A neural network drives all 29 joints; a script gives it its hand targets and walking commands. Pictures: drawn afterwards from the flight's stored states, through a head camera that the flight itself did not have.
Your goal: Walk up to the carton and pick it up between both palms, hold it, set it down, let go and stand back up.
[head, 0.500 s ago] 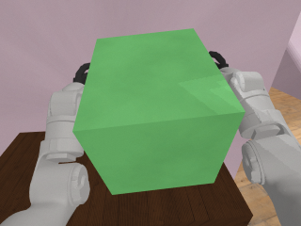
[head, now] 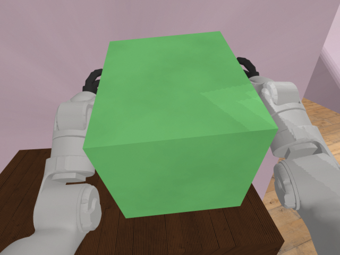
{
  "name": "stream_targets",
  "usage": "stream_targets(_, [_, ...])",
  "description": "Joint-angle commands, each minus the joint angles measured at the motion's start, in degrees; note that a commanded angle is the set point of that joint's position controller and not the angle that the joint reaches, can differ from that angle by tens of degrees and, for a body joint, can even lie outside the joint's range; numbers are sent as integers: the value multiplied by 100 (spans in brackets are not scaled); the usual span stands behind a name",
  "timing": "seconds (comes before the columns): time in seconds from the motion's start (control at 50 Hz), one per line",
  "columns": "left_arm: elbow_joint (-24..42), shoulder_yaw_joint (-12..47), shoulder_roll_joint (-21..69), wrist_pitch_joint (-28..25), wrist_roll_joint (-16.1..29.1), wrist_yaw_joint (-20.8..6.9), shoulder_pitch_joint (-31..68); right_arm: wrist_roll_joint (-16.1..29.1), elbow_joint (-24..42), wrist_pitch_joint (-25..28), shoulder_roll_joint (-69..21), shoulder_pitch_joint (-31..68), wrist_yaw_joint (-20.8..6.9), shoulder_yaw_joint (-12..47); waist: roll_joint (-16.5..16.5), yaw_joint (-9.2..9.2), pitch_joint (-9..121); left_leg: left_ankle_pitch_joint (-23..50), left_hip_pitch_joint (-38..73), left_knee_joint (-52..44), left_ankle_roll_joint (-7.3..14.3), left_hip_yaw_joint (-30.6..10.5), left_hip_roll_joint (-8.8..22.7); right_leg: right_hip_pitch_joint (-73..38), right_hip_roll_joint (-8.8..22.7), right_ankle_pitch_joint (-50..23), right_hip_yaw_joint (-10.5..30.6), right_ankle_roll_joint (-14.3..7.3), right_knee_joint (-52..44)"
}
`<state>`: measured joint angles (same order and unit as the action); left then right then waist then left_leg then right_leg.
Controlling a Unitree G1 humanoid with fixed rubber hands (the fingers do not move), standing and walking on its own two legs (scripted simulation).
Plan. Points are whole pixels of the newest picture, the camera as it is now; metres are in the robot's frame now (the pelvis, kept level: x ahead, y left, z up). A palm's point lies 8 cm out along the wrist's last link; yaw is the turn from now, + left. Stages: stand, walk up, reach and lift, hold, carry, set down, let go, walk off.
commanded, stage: hold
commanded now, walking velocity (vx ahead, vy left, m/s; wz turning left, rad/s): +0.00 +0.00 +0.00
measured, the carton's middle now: (174, 122) +0.35 -0.01 +0.23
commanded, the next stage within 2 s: none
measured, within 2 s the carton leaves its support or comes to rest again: neither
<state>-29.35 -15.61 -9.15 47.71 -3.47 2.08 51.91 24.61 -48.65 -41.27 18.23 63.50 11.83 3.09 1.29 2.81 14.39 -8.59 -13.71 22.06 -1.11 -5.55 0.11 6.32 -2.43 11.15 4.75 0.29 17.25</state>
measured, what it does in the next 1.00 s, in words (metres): stands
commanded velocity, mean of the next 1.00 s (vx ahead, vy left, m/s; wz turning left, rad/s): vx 0.00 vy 0.00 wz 0.00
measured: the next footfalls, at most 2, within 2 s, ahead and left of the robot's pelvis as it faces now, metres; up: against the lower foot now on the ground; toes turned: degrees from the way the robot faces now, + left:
none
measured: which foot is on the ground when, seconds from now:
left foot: down 0.00-1.00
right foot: down 0.00-1.00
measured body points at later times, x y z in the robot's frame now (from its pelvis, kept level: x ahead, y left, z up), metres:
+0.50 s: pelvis +0.00 +0.00 +0.00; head -0.09 +0.00 +0.44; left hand +0.39 +0.17 +0.27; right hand +0.39 -0.18 +0.30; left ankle +0.03 +0.13 -0.75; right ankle -0.02 -0.13 -0.75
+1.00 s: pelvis +0.00 +0.00 +0.00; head -0.10 +0.00 +0.44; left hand +0.38 +0.17 +0.28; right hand +0.39 -0.18 +0.31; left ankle +0.03 +0.13 -0.75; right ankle -0.02 -0.13 -0.75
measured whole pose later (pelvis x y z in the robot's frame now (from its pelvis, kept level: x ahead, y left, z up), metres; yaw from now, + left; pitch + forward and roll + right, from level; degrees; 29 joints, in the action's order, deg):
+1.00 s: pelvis +0.00 +0.00 +0.00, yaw +0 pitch +0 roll -1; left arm -28.8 -16.5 -8.3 47.7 -3.9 2.5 51.3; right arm 24.7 -50.0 -41.0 18.3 64.3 11.6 3.3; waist 1.4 1.6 14.7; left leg -8.4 -13.7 21.8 -1.1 -5.4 0.1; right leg 6.5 -2.5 11.0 5.1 0.3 17.3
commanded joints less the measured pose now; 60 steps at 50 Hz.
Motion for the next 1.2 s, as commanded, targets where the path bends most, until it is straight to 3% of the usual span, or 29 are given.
stream_targets(0.0, [923,1564,2986,-510,955,-963,5143,948,1960,180,-4149,4776,-869,654,-297,-43,1640,920,1015,-209,-119,171,-224,-78,-135,-1303,-52,108,-317])
stream_targets(0.04, [1308,1911,3186,-518,1040,-1003,5346,1076,2015,201,-4195,4682,-867,750,51,-72,1906,1099,1260,-178,-209,177,-162,-7,-167,-1250,-88,69,-246])
stream_targets(0.06, [1377,1950,3165,-561,1219,-1001,5443,961,1917,203,-4110,4562,-860,571,5,165,1811,1202,1230,-142,-233,182,-180,14,-188,-1392,-61,27,-298])
stream_targets(0.1, [1136,1692,3105,-497,993,-966,5349,1034,1785,171,-4097,4680,-896,712,-38,-104,1778,1120,1198,-187,-170,186,-171,-30,-133,-1302,-67,74,-275])
stream_targets(0.12, [1095,1848,3178,-481,1159,-1040,5104,989,2131,199,-4069,4624,-844,647,-154,116,1805,1182,1173,-106,-178,203,-180,-101,-166,-1453,-42,40,-324])
stream_targets(0.18, [1080,1648,3051,-526,976,-1006,5382,1012,1865,191,-4149,4776,-896,631,-19,-107,1645,1029,1134,-178,-189,213,-198,48,-126,-1270,-42,80,-334])
stream_targets(0.2, [1473,1930,3210,-522,1149,-995,5360,1013,1988,199,-4071,4549,-874,657,90,54,1882,1371,1243,-108,-244,162,-177,-80,-161,-1616,-69,40,-241])
stream_targets(0.22, [1128,1899,3044,-525,1060,-985,5536,1045,2098,232,-4046,4942,-886,726,-37,-59,1821,878,1142,-170,-207,160,-180,9,-181,-1051,-74,55,-284])
stream_targets(0.26, [1258,1751,3044,-502,1013,-972,5335,949,1643,141,-4069,4418,-900,657,-16,-10,1544,988,1043,-199,-185,184,-190,-39,-152,-1277,-53,27,-275])
stream_targets(0.3, [1618,2050,3158,-533,1212,-999,5320,1065,2169,236,-4158,4589,-865,746,50,80,2193,1524,1284,-21,-257,191,-178,-254,-185,-1833,-70,71,-178])
stream_targets(0.34, [1477,1953,3127,-532,1127,-949,5500,1051,2278,236,-4225,4834,-888,766,-45,-80,2148,1254,1185,-97,-197,168,-206,-116,-161,-1468,-83,90,-243])
stream_targets(0.36, [1659,2118,3255,-534,1233,-962,5532,1041,2151,241,-4158,4631,-891,657,101,89,2155,1214,1247,-82,-251,149,-171,-141,-180,-1510,-98,53,-199])
stream_targets(0.44, [1444,1919,3088,-604,1175,-920,5734,1011,2163,211,-4239,4923,-884,745,23,-14,2067,859,1077,-121,-196,197,-222,-25,-85,-1225,1,119,-253])
stream_targets(0.46, [1679,1760,3058,-532,1031,-893,5429,1118,2220,187,-4388,4714,-890,1036,-135,-261,2202,1290,1224,-98,-171,239,-216,-267,-133,-1677,-34,132,-188])
stream_targets(0.56, [1536,1780,3032,-461,1055,-990,5212,1118,2394,152,-4255,4503,-798,877,-167,-28,1961,1282,1161,-35,-162,204,-272,-308,-58,-2169,10,181,-177])
stream_targets(0.58, [1655,1900,3079,-489,1121,-1024,5073,1076,2238,128,-4158,4206,-763,752,-63,170,2005,1476,1226,-9,-241,205,-288,-428,-65,-2463,17,164,-169])
stream_targets(0.68, [1813,1834,2941,-429,984,-1100,5074,1144,2277,83,-4129,4253,-774,875,-98,40,1951,1668,1303,-80,-252,181,-215,-594,-104,-2426,-58,164,-105])
stream_targets(0.7, [1577,1928,3024,-406,1040,-1094,5164,1084,2166,129,-3974,4432,-791,684,66,157,1822,1565,1253,-61,-308,148,-217,-343,-142,-2163,-121,137,-148])
stream_targets(0.72, [1615,1816,2932,-460,987,-1063,5424,1134,2431,167,-4120,4820,-814,836,-36,-62,2036,1467,1205,-133,-257,191,-200,-339,-143,-1987,-86,107,-154])
stream_targets(0.8, [1290,1998,3270,-455,1026,-997,5325,1013,2267,204,-3991,4797,-844,731,235,3,1715,1101,1212,-175,-296,187,-173,64,-170,-1185,-66,35,-308])
stream_targets(0.84, [1299,1581,2956,-500,950,-974,5501,1030,2082,189,-4279,4878,-900,762,-220,-217,1784,937,1090,-195,-126,251,-221,58,-145,-1066,-56,117,-334])
stream_targets(0.86, [1475,1658,3051,-491,916,-940,5378,1100,2053,215,-4352,4751,-929,920,-67,-357,1840,1232,1151,-154,-127,241,-192,9,-162,-1285,-80,75,-218])
stream_targets(0.96, [1769,2013,3252,-566,1195,-865,5877,1017,1902,238,-4291,4713,-955,693,72,-66,2247,1233,1330,-136,-267,212,-184,83,-157,-1339,-148,58,-206])
stream_targets(1.0, [916,1800,2999,-484,1131,-996,5422,849,1749,207,-4098,4528,-863,465,-52,134,1620,796,1096,-154,-191,220,-215,66,-79,-1223,-25,82,-353])
stream_targets(1.08, [1145,1619,2882,-589,1051,-963,5760,940,1717,229,-4240,4902,-935,673,-94,-181,1909,816,1071,-189,-146,255,-182,67,-109,-995,-25,53,-326])
stream_targets(1.12, [889,1592,2895,-532,957,-978,5342,911,1644,197,-4080,4564,-877,695,-71,-77,1718,901,1062,-183,-138,234,-227,-41,-89,-1284,-66,86,-297])
stream_targets(1.14, [827,1690,3073,-541,1033,-1013,5348,799,1622,202,-4057,4592,-843,459,21,157,1461,703,993,-203,-172,207,-204,56,-64,-1125,-8,52,-357])
stream_targets(1.16, [1273,1834,3273,-539,981,-990,5322,997,1817,254,-4135,4682,-883,696,168,-52,1955,1102,1213,-151,-231,205,-164,-76,-135,-1302,-101,22,-230])
stream_targets(1.18, [1585,2010,3287,-619,1221,-1028,5657,966,1949,291,-4158,4553,-848,562,80,234,2063,1336,1298,-81,-249,156,-173,-140,-154,-1580,-116,29,-245])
